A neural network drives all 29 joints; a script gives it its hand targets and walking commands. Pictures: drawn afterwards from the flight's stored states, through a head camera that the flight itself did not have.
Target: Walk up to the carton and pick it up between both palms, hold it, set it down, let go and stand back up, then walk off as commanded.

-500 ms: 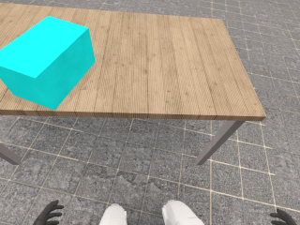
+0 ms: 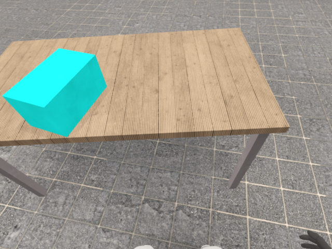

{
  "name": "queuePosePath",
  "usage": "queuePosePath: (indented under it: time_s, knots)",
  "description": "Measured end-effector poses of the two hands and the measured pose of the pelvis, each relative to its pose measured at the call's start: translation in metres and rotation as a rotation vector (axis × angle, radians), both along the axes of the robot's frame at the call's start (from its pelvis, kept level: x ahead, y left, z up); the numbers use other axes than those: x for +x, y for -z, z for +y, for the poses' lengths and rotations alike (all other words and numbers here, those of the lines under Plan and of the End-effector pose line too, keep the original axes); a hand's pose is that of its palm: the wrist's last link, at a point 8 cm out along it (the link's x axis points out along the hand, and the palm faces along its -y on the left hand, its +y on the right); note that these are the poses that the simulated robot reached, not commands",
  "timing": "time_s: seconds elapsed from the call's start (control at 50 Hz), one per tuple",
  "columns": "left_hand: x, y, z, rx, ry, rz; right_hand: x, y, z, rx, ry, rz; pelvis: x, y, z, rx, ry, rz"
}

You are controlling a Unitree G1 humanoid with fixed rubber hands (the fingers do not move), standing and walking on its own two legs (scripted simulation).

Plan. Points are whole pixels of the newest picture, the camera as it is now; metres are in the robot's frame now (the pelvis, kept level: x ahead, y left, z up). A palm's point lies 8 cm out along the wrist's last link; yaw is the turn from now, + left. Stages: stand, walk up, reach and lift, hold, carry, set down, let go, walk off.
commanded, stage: walk up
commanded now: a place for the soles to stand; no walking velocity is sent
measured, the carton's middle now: (62, 90) +0.62 +0.43 -0.02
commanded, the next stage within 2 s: none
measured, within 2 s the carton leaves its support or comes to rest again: neither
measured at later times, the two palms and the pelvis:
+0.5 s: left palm out of the picture +0.10 +0.32 -0.08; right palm out of the picture +0.12 -0.30 -0.07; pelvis +0.00 +0.01 +0.00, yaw +0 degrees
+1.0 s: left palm out of the picture +0.04 +0.49 -0.10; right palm out of the picture +0.13 -0.19 -0.11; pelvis +0.01 +0.15 -0.03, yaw +1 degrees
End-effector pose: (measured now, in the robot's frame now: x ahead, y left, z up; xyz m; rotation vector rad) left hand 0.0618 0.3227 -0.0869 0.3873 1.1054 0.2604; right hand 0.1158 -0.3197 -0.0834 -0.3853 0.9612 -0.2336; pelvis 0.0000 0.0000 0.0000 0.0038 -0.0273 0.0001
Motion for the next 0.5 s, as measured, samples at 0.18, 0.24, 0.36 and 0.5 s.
queuePosePath:
  time_s: [0.18, 0.24, 0.36, 0.5]
  knots:
    - [0.029, -0.001, -0.006, -0.031, 0.013, -0.115, 0.007, -0.011, 0.013, 0.027, -0.005, -0.057, 0.002, -0.003, -0.001, 0.004, 0.0, -0.002]
    - [0.03, -0.004, -0.002, -0.023, 0.021, -0.122, 0.007, -0.012, 0.014, 0.022, -0.007, -0.058, 0.002, -0.003, 0.003, -0.001, 0.001, -0.001]
    - [0.036, -0.003, 0.004, -0.03, 0.024, -0.133, 0.008, -0.013, 0.023, 0.028, -0.013, -0.063, 0.002, -0.003, 0.009, -0.006, 0.001, -0.001]
    - [0.037, -0.003, 0.002, -0.029, 0.026, -0.136, 0.009, -0.012, 0.023, 0.035, -0.017, -0.061, 0.003, -0.003, 0.007, -0.004, 0.001, 0.0]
